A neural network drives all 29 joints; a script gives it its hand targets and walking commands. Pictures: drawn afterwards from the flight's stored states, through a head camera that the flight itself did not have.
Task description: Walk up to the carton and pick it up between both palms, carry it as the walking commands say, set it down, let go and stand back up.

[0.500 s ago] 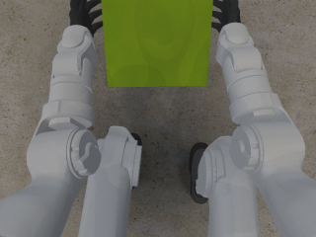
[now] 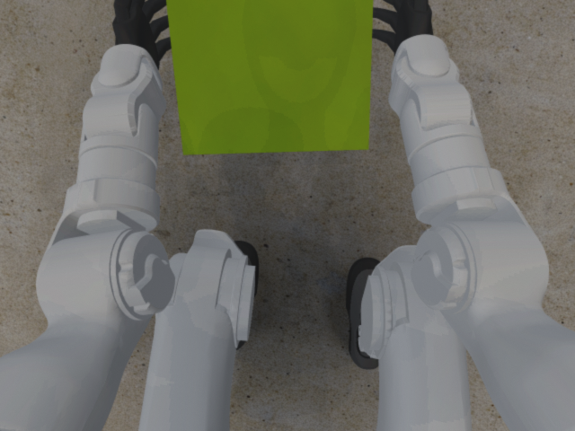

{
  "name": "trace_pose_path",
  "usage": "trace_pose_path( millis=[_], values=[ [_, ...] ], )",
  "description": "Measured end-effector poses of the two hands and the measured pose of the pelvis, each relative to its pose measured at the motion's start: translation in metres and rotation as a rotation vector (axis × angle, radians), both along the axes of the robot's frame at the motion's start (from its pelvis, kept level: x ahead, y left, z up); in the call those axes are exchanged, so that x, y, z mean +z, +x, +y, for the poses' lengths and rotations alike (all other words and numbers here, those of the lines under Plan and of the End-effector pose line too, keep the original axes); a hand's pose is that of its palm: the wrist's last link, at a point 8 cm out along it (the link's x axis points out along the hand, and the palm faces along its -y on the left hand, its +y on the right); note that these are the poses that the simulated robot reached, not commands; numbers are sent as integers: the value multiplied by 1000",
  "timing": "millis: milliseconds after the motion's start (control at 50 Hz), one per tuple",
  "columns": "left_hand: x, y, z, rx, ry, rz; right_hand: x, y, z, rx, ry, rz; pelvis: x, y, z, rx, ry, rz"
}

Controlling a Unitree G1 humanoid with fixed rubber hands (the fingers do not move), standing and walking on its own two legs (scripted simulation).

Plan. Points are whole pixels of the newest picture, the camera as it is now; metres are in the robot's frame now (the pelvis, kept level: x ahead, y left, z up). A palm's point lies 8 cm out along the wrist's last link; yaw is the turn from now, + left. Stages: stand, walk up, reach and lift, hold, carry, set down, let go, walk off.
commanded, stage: set down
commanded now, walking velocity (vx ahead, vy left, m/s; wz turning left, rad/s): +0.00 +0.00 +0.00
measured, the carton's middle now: (277, 64) +0.53 +0.06 -0.23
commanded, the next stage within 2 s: none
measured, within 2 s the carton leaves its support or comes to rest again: rests again in 0.90 s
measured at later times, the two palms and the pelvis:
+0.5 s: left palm (140, 46) +0.52 +0.21 -0.15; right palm (407, 35) +0.55 -0.09 -0.16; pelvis +0.01 +0.00 +0.00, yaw +0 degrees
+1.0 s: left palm (153, 79) +0.49 +0.21 -0.18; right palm (432, 62) +0.53 -0.12 -0.18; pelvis +0.00 +0.00 +0.00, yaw +0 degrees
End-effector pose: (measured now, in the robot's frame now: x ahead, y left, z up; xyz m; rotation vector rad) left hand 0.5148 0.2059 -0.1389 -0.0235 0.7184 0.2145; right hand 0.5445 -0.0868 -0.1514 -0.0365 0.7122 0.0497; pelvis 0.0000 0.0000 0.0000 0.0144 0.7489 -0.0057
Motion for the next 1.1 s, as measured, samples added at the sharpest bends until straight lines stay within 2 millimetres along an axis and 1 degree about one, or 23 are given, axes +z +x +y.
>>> trace_pose_path(
  millis=[540, 860, 900, 1000, 1040, 1100],
  values=[
    [-9, 4, 3, 7, -5, -12, -7, 6, 1, 17, 5, -19, -3, 6, 1, 2, 0, -4],
    [-11, 3, 2, 7, 22, -39, -11, 4, -2, 30, -6, -51, -3, 3, 1, 7, -2, -32],
    [-17, -2, 1, -12, 31, -12, -17, -1, -6, 35, -33, -32, -1, 2, 2, 10, -3, -37],
    [-39, -24, 1, -4, 38, 57, -30, -15, -37, -18, -81, 6, 3, 0, 2, 5, -4, -37],
    [-42, -28, 7, 10, 45, 59, -33, -18, -45, -28, -85, 13, 4, -1, 2, 0, -4, -40],
    [-42, -30, 13, 26, 45, 52, -33, -18, -50, -29, -83, 15, 4, -4, 2, -2, -2, -50]
  ],
)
